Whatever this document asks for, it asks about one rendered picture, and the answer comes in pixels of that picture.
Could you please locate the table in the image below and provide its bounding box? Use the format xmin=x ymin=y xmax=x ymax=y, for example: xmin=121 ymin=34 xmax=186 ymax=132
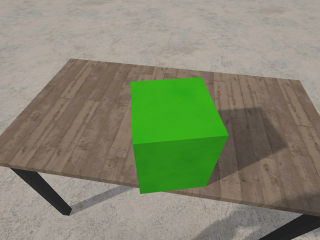
xmin=0 ymin=58 xmax=320 ymax=240

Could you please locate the carton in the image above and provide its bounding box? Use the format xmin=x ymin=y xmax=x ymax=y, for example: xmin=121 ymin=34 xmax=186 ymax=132
xmin=130 ymin=77 xmax=229 ymax=194

